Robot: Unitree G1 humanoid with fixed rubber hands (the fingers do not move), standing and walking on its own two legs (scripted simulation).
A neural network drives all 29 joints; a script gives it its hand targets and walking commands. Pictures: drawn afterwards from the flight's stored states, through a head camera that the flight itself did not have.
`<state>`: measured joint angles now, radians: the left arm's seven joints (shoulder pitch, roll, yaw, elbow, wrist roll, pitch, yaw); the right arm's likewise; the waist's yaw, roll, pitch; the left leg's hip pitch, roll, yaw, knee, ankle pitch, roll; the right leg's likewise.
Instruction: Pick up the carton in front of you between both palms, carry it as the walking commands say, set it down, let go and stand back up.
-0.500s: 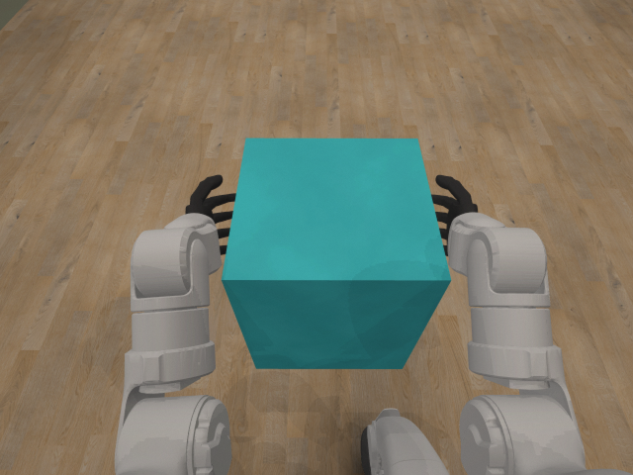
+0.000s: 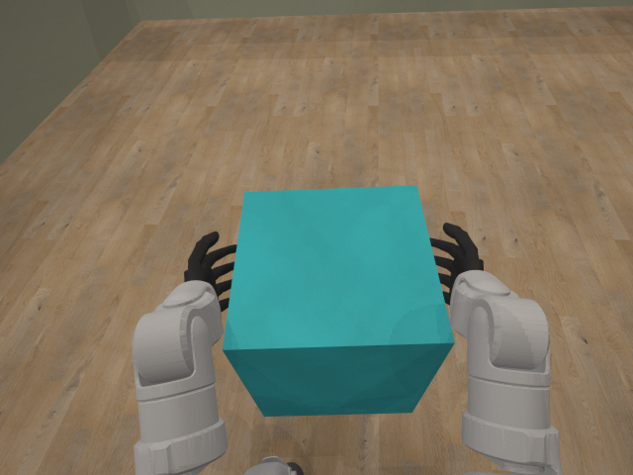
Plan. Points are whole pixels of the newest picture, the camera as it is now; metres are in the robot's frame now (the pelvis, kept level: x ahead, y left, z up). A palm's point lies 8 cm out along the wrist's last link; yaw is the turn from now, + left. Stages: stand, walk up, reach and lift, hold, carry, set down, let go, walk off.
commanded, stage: carry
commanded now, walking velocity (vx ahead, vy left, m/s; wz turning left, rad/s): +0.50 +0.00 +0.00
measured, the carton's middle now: (334, 310) +0.32 +0.01 +0.02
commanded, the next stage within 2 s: none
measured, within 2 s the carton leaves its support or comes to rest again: neither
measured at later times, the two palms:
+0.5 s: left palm (239, 154) +0.58 +0.15 +0.09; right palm (427, 147) +0.57 -0.15 +0.09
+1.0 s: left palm (255, 105) +0.74 +0.14 +0.08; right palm (413, 95) +0.74 -0.16 +0.08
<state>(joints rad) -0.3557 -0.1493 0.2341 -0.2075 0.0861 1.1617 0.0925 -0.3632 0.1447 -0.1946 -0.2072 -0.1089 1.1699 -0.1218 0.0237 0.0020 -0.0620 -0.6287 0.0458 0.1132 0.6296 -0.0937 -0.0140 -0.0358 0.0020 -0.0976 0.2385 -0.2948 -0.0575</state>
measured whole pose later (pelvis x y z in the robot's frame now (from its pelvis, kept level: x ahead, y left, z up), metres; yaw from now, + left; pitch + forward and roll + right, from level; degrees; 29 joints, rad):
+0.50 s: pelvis +0.31 +0.01 +0.00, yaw -3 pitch +3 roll -1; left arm -0.14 -0.13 0.11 -0.32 0.12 1.20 0.08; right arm -0.15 0.13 -0.10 -0.30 -0.11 1.19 -0.10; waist 0.00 -0.01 -0.14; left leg -0.03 0.02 0.19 0.29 -0.31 0.03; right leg -0.57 -0.09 -0.14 0.58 -0.06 0.02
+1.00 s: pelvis +0.47 -0.01 -0.01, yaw +0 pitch +4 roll -1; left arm -0.19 -0.14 0.13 -0.25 0.12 1.21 0.08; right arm -0.20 0.14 -0.14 -0.25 -0.13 1.21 -0.09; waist 0.01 0.01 -0.17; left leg -0.17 0.06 0.11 0.51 -0.40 -0.02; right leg -0.35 -0.06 -0.22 0.54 -0.24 -0.03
